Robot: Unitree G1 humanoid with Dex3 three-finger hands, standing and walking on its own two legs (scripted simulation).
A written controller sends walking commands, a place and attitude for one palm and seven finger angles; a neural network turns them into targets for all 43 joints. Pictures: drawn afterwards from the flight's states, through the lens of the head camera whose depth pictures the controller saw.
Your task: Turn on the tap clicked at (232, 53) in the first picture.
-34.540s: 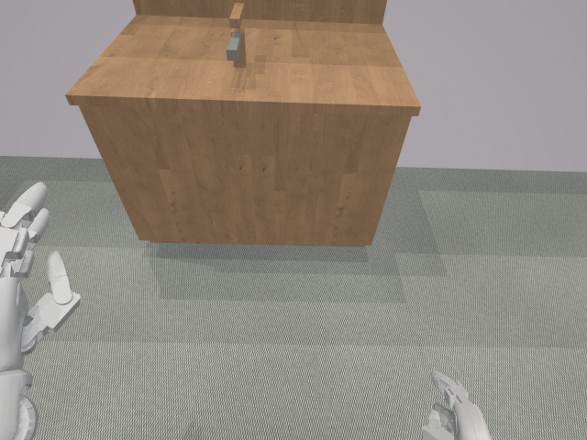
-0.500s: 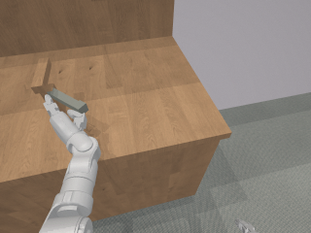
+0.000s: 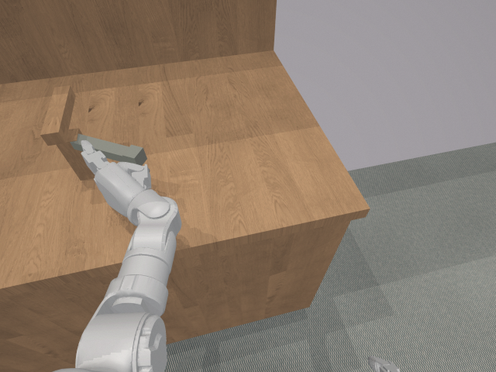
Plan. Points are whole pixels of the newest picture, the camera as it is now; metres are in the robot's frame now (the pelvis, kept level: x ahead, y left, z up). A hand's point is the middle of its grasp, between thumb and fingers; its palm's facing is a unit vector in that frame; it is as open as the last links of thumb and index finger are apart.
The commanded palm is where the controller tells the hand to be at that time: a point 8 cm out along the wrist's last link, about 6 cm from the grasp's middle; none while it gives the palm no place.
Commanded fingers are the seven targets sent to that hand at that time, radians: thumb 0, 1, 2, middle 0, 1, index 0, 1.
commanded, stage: push the lever round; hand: left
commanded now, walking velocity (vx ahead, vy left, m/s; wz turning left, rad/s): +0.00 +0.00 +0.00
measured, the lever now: (135, 157) +0.46 +0.21 +0.10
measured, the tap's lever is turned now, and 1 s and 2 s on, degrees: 57 83 83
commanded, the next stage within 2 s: lift the hand up off the lever in 0.68 s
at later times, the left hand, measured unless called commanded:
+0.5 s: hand (155, 156) +0.46 +0.18 +0.09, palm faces +0.80 -0.59 -0.11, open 7.9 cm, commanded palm +0.41 +0.20 +0.09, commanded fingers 0.00 0.90 0.90 -0.15 -0.15 -0.15 -0.15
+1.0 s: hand (155, 147) +0.48 +0.18 +0.09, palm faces +0.80 -0.59 -0.09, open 7.9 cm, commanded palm +0.42 +0.20 +0.10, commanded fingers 0.00 0.90 0.90 -0.15 -0.15 -0.15 -0.15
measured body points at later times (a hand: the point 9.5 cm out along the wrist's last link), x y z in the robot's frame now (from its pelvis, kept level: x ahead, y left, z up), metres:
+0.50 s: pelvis +0.00 -0.01 +0.00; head +0.05 -0.02 +0.44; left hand +0.41 +0.20 +0.10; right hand +0.07 -0.26 -0.14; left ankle +0.00 +0.12 -0.71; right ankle +0.02 -0.07 -0.71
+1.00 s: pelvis +0.01 +0.00 -0.01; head +0.06 -0.01 +0.44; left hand +0.44 +0.21 +0.10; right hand +0.04 -0.25 -0.14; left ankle +0.00 +0.12 -0.71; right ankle +0.02 -0.07 -0.71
